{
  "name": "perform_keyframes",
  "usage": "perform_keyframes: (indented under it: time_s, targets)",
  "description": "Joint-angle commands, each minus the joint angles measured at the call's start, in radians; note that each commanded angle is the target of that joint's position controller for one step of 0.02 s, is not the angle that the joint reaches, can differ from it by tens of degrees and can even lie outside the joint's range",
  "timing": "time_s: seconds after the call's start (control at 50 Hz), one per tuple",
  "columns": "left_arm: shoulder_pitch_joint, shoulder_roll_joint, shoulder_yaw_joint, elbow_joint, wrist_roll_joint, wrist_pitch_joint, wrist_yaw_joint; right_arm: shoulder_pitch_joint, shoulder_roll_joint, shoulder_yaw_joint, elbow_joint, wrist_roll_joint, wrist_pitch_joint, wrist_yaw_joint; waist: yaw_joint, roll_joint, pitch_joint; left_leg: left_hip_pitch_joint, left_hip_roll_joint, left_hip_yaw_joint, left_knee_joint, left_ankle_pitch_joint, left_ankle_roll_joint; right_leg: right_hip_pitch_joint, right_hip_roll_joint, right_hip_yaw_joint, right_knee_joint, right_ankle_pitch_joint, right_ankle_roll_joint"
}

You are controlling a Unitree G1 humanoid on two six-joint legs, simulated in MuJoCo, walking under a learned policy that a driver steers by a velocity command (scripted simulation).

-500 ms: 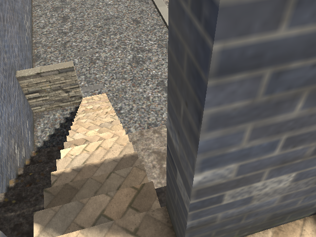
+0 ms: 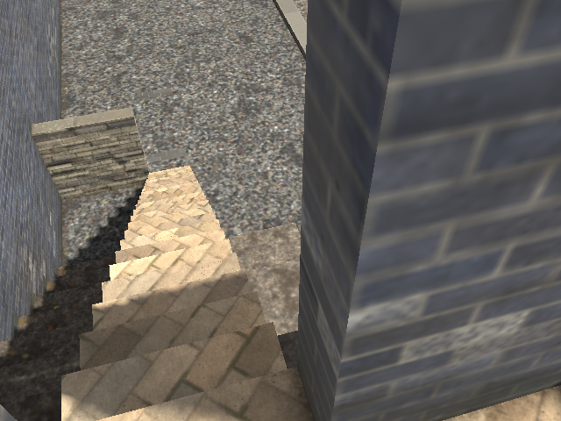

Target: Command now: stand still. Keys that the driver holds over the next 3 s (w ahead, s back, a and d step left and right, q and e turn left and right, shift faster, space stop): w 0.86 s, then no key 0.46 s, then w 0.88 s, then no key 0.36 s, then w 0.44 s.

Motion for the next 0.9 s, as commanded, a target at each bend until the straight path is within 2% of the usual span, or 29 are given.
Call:
perform_keyframes:
  time_s: [0.02, 0.86, 0.88, 0.9]
  targets:
    - [0.018, 0.129, 0.019, -0.024, 0.0, -0.007, 0.004, 0.016, -0.12, -0.024, -0.032, 0.0, -0.008, -0.004, 0.0, -0.005, -0.02, -0.066, 0.113, -0.095, -0.061, 0.107, 0.01, 0.055, -0.137, 0.126, -0.037, 0.144, -0.028]
    - [0.06, 0.111, 0.017, -0.015, -0.003, -0.016, 0.009, 0.054, -0.1, -0.028, 0.009, 0.004, 0.001, -0.011, -0.001, -0.008, -0.004, -0.064, 0.103, -0.099, -0.059, 0.117, 0.015, 0.048, -0.134, 0.11, -0.03, 0.141, -0.019]
    - [0.067, 0.087, 0.007, -0.044, 0.011, -0.023, 0.006, 0.099, -0.088, -0.029, 0.05, 0.018, 0.016, -0.022, 0.027, 0.033, -0.068, -0.082, 0.062, -0.067, -0.044, -0.104, 0.003, 0.088, -0.168, 0.157, -0.079, -0.16, -0.038]
    - [-0.033, 0.181, 0.029, -0.094, 0.008, -0.033, 0.005, 0.022, -0.135, -0.044, 0.014, 0.024, 0.03, -0.036, 0.031, -0.006, 0.105, -0.166, 0.051, -0.068, 0.026, 0.044, -0.007, -0.018, -0.227, 0.231, -0.077, 0.022, -0.07]
Next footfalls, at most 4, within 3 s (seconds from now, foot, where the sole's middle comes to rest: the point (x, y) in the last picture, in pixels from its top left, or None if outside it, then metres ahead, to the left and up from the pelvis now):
1.76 left None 0.03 0.28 -0.78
2.04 right None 0.06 0.10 -0.78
2.36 left None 0.05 0.38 -0.78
2.64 right None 0.19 0.17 -0.78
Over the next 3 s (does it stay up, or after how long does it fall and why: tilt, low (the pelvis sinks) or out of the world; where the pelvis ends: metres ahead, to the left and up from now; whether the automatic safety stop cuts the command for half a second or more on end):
stays up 0.17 0.30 -0.02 its command is cut before an obstacle from the start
